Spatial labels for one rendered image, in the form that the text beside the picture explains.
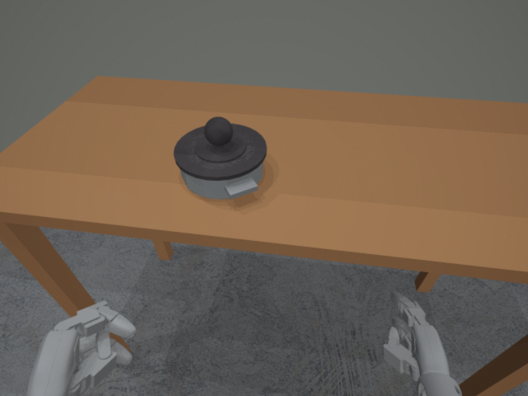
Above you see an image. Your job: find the robot left hand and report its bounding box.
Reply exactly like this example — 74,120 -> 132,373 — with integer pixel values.
26,301 -> 136,396

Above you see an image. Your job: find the robot right hand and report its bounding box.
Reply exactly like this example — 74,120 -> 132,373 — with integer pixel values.
384,291 -> 450,381

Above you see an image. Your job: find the pot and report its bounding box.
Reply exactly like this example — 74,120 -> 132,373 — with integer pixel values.
180,163 -> 263,200

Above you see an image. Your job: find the lid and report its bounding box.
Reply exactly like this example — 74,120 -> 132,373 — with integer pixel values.
174,124 -> 266,181

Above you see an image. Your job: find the robot right forearm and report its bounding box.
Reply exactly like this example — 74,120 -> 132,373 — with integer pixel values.
417,373 -> 462,396

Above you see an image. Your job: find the knob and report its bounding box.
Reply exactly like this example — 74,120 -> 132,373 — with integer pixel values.
205,117 -> 233,146

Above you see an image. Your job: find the table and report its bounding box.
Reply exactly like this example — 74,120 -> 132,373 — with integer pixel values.
0,76 -> 528,396

